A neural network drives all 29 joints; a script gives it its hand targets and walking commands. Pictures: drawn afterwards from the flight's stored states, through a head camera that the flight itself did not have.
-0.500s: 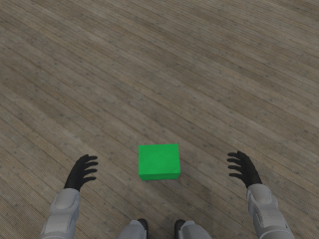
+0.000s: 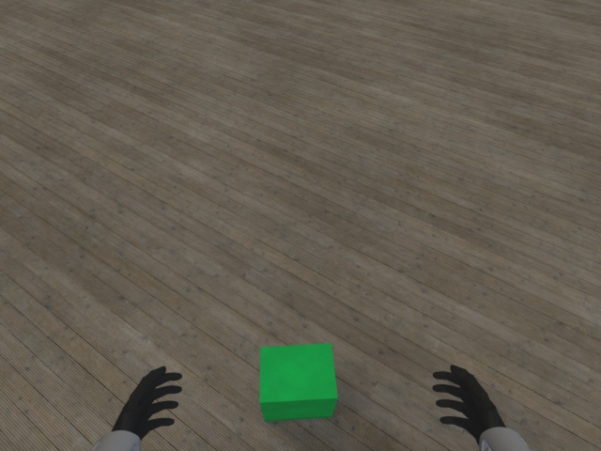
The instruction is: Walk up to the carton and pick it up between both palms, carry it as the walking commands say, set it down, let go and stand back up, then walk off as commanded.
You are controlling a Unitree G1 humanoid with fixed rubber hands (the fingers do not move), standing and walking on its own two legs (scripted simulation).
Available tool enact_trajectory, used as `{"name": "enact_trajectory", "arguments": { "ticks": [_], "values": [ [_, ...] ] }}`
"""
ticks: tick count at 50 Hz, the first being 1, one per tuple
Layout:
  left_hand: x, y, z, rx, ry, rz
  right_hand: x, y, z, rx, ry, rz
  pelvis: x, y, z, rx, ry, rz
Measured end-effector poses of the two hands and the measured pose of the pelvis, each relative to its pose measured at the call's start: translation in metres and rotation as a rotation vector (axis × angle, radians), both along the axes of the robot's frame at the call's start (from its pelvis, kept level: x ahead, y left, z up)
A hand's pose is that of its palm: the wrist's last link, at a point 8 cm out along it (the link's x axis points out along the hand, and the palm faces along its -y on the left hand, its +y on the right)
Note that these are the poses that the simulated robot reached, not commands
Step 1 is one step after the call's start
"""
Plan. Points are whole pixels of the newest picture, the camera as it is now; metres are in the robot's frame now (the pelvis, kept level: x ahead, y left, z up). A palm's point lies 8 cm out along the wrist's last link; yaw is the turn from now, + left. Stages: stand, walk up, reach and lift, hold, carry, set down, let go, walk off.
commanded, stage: let go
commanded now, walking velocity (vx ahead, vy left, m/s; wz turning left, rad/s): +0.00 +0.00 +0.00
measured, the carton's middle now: (297, 383) +0.41 +0.02 -0.67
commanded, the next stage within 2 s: stand in 0.14 s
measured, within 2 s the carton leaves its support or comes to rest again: neither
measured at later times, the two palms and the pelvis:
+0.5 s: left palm out of the picture +0.13 +0.29 -0.09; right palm out of the picture +0.14 -0.29 -0.08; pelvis +0.01 +0.00 +0.00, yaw +0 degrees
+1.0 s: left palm out of the picture +0.11 +0.30 -0.10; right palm out of the picture +0.11 -0.29 -0.09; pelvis +0.00 +0.00 +0.00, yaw +0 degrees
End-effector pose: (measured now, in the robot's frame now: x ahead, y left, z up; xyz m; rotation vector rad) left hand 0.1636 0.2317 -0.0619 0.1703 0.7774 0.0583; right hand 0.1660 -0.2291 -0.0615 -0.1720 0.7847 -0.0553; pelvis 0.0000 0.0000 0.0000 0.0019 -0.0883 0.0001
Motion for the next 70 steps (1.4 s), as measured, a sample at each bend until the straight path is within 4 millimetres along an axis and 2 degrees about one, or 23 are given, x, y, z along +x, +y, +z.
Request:
{"name": "enact_trajectory", "arguments": {
  "ticks": [8,16,21,39,70],
  "values": [
    [-0.004,0.006,-0.001,0.034,0.013,0.025,-0.008,-0.003,-0.003,-0.024,0.005,-0.001,-0.002,0.001,-0.002,-0.001,-0.006,0.004],
    [-0.024,0.046,-0.018,0.169,0.085,0.059,-0.024,-0.042,-0.017,-0.175,0.086,-0.046,0.000,0.001,-0.003,-0.007,0.062,0.006],
    [-0.033,0.058,-0.023,0.195,0.130,0.068,-0.029,-0.054,-0.019,-0.211,0.123,-0.058,0.003,0.002,-0.002,-0.008,0.075,0.007],
    [-0.041,0.065,-0.033,0.204,0.214,0.068,-0.040,-0.058,-0.028,-0.222,0.204,-0.067,0.009,0.005,0.002,-0.006,0.066,0.007],
    [-0.082,0.076,-0.036,0.222,0.313,0.092,-0.078,-0.074,-0.033,-0.236,0.305,-0.087,-0.008,0.004,0.007,-0.004,0.046,0.009]
  ]
}}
